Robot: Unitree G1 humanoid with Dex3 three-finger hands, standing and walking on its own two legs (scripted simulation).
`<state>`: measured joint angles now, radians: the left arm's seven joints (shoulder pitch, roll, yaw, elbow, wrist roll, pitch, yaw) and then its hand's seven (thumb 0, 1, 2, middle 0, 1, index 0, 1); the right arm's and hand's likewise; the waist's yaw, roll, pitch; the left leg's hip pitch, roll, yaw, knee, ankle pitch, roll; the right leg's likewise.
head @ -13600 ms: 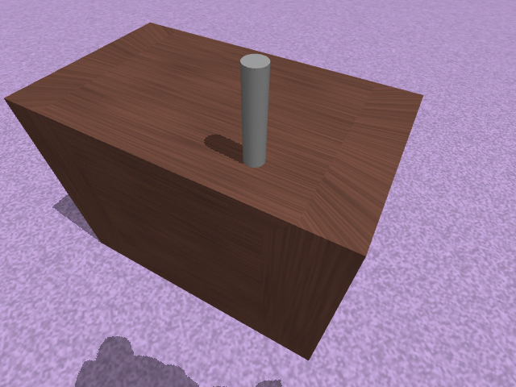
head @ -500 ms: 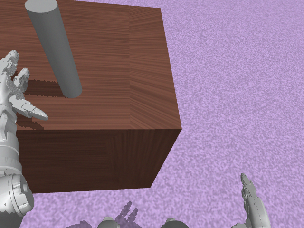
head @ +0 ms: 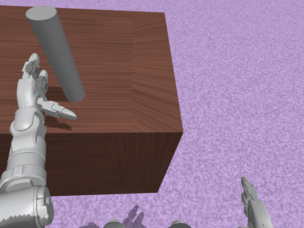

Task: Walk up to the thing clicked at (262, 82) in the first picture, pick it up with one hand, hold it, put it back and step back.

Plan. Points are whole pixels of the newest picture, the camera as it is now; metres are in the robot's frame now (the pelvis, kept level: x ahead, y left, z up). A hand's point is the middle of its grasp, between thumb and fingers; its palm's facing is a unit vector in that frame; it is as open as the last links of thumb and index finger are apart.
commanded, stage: close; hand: left
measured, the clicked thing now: (62, 63) +0.48 +0.21 +0.15
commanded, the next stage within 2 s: settle in 0.98 s
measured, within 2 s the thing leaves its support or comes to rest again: leaves its support in 1.32 s
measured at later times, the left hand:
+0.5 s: hand (67, 79) +0.47 +0.22 +0.10, palm faces +0.21 -0.98 +0.02, open 15.9 cm
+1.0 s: hand (72, 82) +0.47 +0.21 +0.09, palm faces +0.19 -0.98 +0.01, open 7.6 cm
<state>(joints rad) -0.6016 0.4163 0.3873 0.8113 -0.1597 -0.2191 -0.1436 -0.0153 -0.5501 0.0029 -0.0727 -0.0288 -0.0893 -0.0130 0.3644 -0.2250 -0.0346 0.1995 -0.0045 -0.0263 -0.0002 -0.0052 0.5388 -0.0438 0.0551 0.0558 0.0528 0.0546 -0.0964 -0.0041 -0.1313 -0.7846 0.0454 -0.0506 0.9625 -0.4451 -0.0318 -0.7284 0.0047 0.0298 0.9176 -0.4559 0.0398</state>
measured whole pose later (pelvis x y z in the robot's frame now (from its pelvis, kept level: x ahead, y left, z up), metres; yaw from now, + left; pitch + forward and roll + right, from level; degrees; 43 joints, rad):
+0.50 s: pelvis -0.01 -0.01 +0.00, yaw +0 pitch +16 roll -1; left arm -0.78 0.47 0.41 0.99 -0.11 -0.24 -0.09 -0.02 -0.55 0.09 -0.39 -0.24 -0.41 -0.22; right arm 0.36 -0.24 -0.05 0.12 -0.02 0.02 0.01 -0.01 0.53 -0.04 0.05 0.05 0.05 0.05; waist -0.14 -0.01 -0.11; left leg -0.82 0.05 -0.05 0.96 -0.42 -0.04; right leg -0.77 0.01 0.03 0.94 -0.44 0.03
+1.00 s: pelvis +0.00 +0.01 +0.00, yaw -1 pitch +17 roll -2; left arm -0.70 0.39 0.38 0.89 -0.11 -0.23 -0.04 -0.01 -0.06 0.66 -0.97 -0.85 -1.02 -0.85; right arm 0.38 -0.24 -0.05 0.11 -0.02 0.04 0.03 -0.01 0.53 -0.04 0.05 0.06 0.05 0.05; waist -0.13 0.01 -0.14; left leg -0.82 0.05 -0.03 0.97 -0.45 -0.02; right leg -0.77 0.01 0.05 0.92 -0.45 0.05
